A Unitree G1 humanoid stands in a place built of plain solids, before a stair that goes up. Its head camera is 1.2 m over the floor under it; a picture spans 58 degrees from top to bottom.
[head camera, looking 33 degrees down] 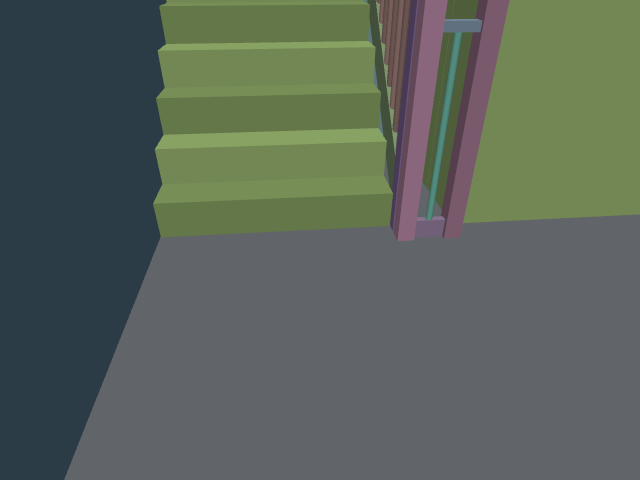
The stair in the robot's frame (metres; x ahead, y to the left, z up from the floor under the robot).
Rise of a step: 0.20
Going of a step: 0.22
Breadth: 1.20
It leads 5 degrees to the left of straight ahead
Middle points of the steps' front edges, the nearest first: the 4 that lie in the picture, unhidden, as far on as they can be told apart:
1.93 0.22 0.20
2.15 0.24 0.39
2.36 0.26 0.59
2.58 0.28 0.78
